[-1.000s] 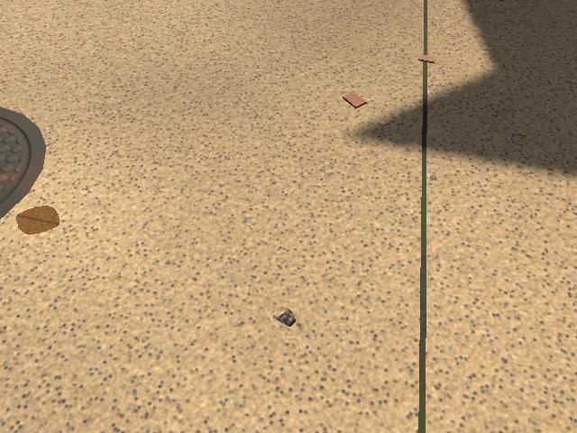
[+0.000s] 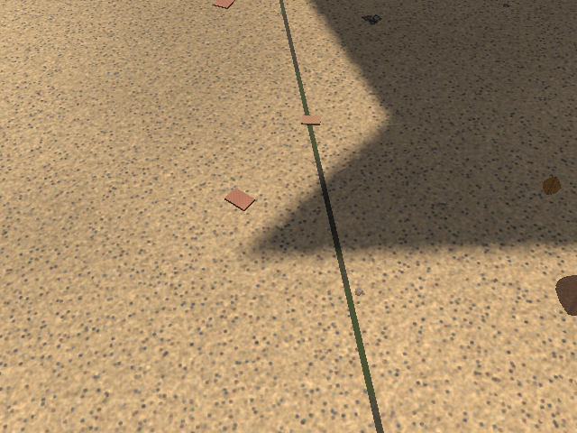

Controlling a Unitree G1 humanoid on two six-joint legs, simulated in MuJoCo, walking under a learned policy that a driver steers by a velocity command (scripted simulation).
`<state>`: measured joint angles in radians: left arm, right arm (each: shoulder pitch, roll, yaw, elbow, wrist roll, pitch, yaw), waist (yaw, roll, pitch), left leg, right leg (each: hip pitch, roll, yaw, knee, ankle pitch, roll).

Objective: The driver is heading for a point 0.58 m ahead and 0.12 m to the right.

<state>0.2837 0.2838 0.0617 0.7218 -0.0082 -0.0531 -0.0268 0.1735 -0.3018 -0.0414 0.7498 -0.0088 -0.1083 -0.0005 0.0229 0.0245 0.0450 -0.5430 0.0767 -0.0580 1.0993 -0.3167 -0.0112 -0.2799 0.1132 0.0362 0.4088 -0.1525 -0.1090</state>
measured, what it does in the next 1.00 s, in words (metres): walks ahead, turning right: left foot, then right foot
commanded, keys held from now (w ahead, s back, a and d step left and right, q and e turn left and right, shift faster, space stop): w+e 0.68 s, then no key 0.32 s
